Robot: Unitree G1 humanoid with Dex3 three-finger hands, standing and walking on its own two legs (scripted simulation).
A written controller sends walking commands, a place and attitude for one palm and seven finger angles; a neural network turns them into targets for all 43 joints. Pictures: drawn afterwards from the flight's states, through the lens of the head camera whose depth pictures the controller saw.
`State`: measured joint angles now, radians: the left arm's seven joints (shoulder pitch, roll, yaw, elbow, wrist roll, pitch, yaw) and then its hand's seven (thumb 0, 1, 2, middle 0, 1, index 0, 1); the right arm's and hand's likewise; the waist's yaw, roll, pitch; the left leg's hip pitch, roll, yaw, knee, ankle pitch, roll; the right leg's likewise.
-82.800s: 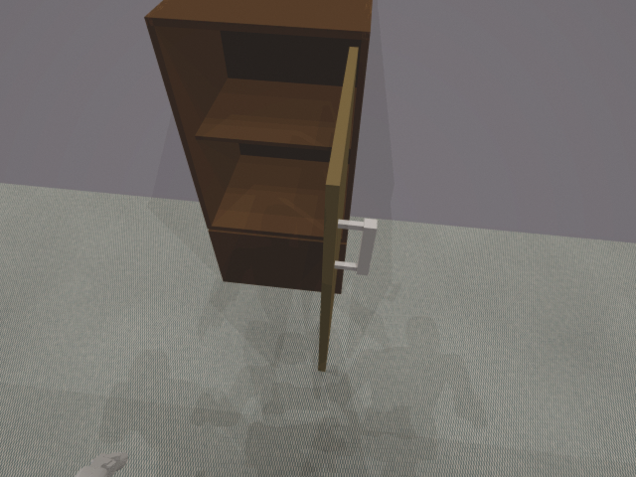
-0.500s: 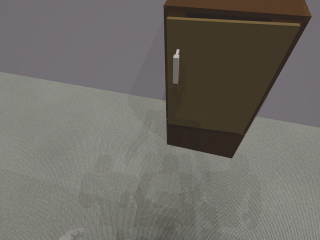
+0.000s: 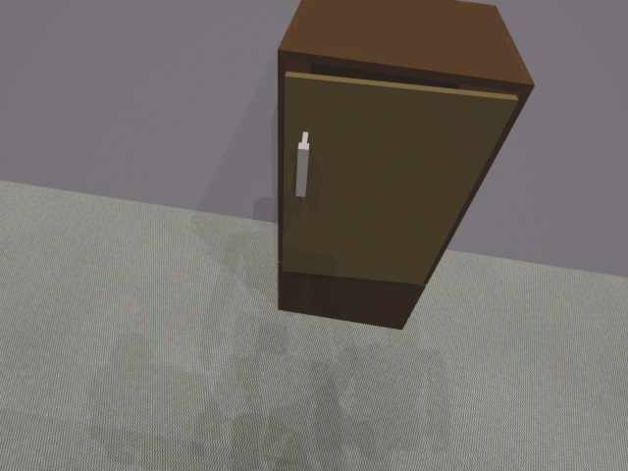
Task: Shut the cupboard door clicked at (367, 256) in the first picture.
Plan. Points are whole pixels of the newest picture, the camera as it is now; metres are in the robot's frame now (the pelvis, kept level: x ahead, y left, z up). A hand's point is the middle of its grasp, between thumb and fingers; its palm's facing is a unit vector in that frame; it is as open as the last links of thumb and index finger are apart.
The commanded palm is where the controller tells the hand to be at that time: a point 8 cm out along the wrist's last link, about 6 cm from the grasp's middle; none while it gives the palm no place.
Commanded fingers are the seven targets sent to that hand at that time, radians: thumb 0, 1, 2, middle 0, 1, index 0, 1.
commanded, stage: take the last steps up to it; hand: left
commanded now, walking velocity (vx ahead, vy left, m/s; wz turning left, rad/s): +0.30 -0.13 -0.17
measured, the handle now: (303, 164) +0.67 +0.05 -0.02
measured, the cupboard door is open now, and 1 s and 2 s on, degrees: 4 4 4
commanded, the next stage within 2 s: come to a stop and stand still in 0.50 s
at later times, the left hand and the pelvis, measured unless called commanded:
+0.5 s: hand (263, 453) +0.18 +0.08 -0.17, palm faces -0.01 -0.98 -0.21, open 7.2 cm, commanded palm none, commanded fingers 0.00 0.90 0.90 -0.20 -0.30 -0.20 -0.30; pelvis +0.13 -0.11 +0.00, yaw -2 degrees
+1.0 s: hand (281, 432) +0.21 +0.05 -0.18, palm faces +0.00 -0.97 -0.23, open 7.3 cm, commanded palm none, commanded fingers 0.00 0.90 0.90 -0.20 -0.30 -0.20 -0.30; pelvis +0.20 -0.12 -0.01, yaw -4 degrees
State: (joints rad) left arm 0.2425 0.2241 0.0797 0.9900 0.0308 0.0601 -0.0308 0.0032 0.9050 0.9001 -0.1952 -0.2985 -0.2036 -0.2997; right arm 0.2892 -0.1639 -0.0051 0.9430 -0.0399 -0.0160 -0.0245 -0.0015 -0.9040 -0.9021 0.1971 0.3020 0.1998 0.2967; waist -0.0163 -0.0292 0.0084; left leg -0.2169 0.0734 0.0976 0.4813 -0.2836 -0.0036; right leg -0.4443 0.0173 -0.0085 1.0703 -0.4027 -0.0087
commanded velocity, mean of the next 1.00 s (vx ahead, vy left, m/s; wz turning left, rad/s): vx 0.04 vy -0.02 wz -0.01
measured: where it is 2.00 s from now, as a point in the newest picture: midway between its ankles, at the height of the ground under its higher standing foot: outside the picture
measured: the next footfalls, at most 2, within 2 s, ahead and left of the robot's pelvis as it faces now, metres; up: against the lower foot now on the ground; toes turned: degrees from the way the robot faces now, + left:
right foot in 0.28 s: +0.16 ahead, -0.20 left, +0.00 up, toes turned -8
left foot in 0.66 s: +0.21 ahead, +0.01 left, +0.00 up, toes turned -1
